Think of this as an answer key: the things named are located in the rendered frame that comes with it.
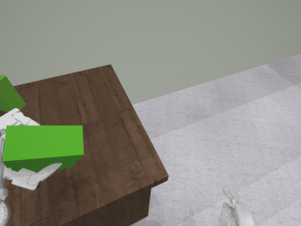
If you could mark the left robot hand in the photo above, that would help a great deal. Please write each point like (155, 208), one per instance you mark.
(24, 178)

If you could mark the sponge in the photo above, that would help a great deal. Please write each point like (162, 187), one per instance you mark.
(34, 147)

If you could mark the left robot forearm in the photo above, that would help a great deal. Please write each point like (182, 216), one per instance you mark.
(4, 208)

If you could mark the table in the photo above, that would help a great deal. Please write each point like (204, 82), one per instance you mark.
(110, 185)

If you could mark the right robot hand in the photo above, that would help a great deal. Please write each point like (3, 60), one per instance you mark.
(240, 215)

